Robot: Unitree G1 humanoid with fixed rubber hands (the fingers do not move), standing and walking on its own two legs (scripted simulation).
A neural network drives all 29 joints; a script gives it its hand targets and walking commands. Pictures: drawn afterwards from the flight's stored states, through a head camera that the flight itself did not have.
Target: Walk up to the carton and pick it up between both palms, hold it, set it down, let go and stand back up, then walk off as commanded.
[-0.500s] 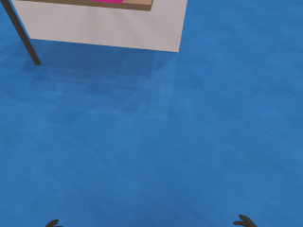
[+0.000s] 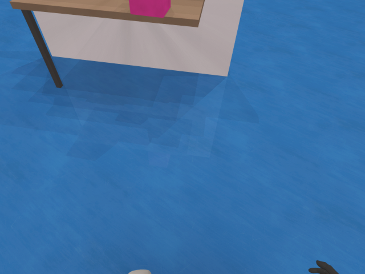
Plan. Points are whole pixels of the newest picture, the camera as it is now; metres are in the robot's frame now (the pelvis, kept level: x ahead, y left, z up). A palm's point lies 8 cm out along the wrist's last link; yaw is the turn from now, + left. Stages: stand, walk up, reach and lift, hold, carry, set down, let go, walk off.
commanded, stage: walk up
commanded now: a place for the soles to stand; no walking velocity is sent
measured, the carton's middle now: out of the picture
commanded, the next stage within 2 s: none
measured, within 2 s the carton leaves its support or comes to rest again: neither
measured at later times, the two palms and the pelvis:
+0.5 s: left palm (72, 177) +0.36 +0.31 -0.07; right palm (299, 260) +0.18 -0.29 -0.13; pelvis +0.20 +0.02 +0.00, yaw -5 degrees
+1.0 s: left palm (53, 144) +0.51 +0.43 -0.10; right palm (255, 159) +0.45 -0.23 -0.08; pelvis +0.41 +0.10 +0.00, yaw -6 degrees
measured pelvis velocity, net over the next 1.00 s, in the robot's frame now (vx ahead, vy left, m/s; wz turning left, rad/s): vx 0.41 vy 0.10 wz -0.10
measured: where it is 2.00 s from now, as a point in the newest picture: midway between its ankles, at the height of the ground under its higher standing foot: (144, 175)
